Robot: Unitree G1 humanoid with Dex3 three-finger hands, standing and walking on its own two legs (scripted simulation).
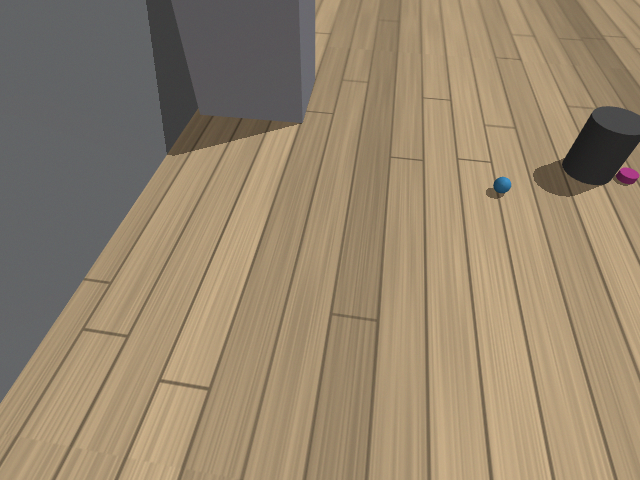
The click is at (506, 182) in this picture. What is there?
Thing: free ball
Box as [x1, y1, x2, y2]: [493, 177, 510, 192]
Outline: 499,177 494,181 494,189 498,192 505,192 510,187 510,181 505,177
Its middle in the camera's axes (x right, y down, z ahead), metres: +0.86 -0.26 +1.82
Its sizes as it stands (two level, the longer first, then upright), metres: 0.076 0.076 0.076
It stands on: the floor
